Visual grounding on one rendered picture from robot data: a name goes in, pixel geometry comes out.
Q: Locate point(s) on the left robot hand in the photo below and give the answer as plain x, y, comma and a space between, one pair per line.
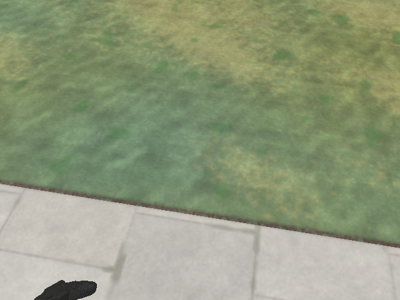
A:
68, 290

